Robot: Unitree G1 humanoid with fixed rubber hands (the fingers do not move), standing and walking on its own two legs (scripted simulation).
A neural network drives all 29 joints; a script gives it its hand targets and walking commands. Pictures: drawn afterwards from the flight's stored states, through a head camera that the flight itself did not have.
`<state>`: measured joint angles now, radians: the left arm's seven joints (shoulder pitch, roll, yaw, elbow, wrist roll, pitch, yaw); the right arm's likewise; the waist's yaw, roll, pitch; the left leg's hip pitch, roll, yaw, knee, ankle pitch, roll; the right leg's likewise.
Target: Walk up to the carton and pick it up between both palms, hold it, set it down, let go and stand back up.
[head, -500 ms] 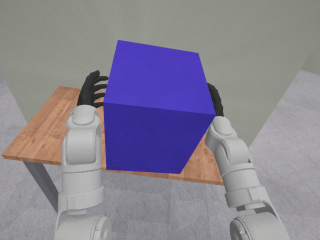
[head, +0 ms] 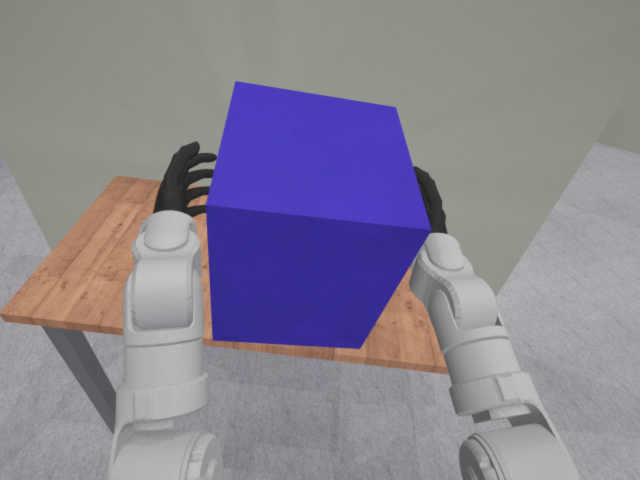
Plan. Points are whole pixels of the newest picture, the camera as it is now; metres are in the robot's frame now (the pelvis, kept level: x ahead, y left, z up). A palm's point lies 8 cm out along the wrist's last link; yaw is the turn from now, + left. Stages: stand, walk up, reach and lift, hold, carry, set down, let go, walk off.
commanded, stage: hold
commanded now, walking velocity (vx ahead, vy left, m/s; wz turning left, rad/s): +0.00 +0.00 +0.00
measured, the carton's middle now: (302, 225) +0.39 +0.01 +0.15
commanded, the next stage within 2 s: none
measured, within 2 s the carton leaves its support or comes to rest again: neither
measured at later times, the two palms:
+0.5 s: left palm (175, 213) +0.35 +0.16 +0.20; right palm (425, 231) +0.35 -0.13 +0.18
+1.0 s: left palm (178, 211) +0.35 +0.15 +0.20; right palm (428, 231) +0.35 -0.14 +0.18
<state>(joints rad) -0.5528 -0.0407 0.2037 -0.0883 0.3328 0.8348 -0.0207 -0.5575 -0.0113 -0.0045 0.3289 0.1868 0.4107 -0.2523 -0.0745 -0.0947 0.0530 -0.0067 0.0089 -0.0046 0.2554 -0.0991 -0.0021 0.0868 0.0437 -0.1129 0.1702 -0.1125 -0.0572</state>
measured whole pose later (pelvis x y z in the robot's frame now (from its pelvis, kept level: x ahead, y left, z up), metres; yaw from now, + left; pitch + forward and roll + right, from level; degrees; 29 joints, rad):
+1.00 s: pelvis +0.00 +0.00 +0.00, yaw +0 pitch -8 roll -1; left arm -0.57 -0.04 0.19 -0.09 0.32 0.82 0.00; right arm -0.57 -0.01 -0.02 0.32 0.17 0.40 -0.24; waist -0.08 -0.09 0.06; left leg -0.03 0.01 0.00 0.26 -0.09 0.00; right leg 0.07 0.04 -0.11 0.17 -0.10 -0.06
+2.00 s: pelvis +0.00 +0.00 +0.00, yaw +0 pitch -8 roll -1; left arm -0.59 -0.03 0.20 -0.06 0.32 0.83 -0.01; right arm -0.59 0.00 -0.04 0.35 0.15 0.40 -0.23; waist -0.07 -0.09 0.06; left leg -0.03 0.01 -0.01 0.26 -0.09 0.00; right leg 0.06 0.04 -0.12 0.18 -0.11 -0.06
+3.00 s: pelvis +0.03 -0.01 +0.00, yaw +0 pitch -5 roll +0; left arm -0.41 -0.09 0.20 0.20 0.29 0.31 0.02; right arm -0.43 0.05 -0.11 0.56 -0.01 -0.07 -0.19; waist -0.02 -0.07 0.08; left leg 0.00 0.01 0.00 0.19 -0.10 -0.01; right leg 0.08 0.04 -0.11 0.13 -0.13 -0.06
